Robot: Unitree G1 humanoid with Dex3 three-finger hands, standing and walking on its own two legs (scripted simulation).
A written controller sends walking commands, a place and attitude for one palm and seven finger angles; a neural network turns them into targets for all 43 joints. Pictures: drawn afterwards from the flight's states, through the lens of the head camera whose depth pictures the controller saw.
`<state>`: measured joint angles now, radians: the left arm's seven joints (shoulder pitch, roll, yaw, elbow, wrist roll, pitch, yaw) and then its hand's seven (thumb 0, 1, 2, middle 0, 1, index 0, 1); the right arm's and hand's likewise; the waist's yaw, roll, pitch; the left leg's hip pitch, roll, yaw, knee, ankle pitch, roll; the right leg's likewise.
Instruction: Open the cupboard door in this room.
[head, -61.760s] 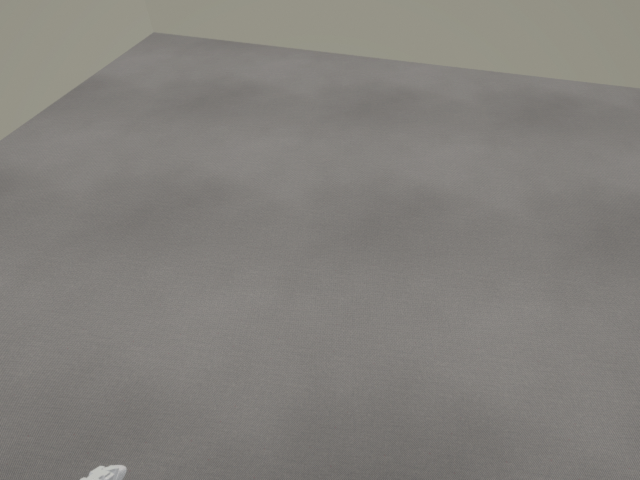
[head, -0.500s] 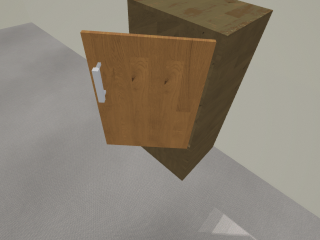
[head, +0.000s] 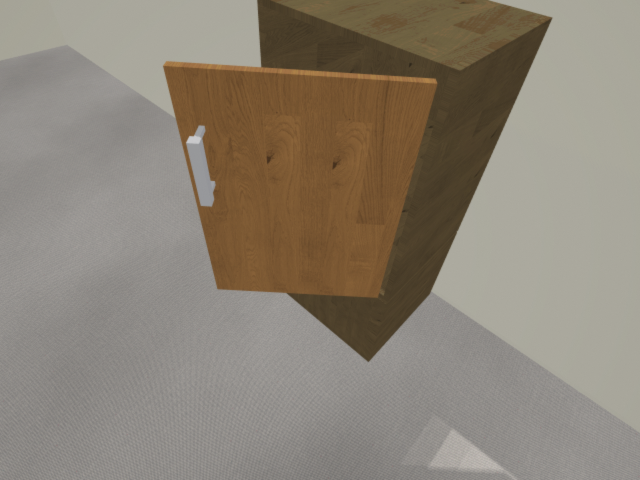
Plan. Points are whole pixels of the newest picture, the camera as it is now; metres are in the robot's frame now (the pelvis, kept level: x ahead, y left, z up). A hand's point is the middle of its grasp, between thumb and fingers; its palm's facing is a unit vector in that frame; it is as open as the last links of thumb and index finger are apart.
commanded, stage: shuffle to correct the standing spot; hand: left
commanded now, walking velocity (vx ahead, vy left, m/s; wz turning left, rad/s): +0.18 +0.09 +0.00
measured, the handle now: (204, 166) +0.61 +0.26 +0.04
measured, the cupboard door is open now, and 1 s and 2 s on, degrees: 41 41 41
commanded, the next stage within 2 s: come to a stop and stand still in 0.22 s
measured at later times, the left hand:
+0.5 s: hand out of the picture +0.12 +0.20 -0.17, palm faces +0.01 -0.98 -0.20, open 7.2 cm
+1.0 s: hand out of the picture +0.10 +0.18 -0.17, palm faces -0.02 -0.97 -0.26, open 7.3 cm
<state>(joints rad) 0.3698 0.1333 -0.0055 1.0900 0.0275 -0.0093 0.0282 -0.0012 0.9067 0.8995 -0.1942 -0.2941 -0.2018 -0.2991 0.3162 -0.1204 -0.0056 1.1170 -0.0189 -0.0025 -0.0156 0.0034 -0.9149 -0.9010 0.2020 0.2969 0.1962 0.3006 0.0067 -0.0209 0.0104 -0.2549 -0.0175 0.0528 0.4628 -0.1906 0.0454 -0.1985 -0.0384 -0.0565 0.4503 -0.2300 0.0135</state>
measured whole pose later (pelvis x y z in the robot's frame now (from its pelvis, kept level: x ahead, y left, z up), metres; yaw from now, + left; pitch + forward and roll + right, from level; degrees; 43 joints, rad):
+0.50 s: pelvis +0.08 +0.02 +0.00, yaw +0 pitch -1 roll +1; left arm 0.24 0.18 0.03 1.03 0.02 -0.02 0.03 0.02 0.95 0.90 -0.19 -0.29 -0.20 -0.30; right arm 0.43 -0.07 0.01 1.13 -0.02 -0.05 -0.04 0.00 -0.91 -0.90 0.20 0.30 0.20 0.30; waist -0.02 -0.03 0.04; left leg -0.13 -0.08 0.08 0.43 -0.28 0.08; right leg -0.29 -0.06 -0.06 0.51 -0.13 -0.02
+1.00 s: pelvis +0.06 +0.00 -0.01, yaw -2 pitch -3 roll +1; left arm 0.28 0.17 -0.02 1.01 0.02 0.02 0.02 0.00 0.91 0.90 -0.20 -0.29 -0.20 -0.30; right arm 0.25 -0.20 -0.01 0.94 -0.02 0.00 -0.02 0.00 -0.92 -0.90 0.20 0.30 0.19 0.30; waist 0.00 0.04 0.00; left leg -0.16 -0.04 0.10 0.51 -0.31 0.05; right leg -0.31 -0.02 -0.05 0.56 -0.21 -0.03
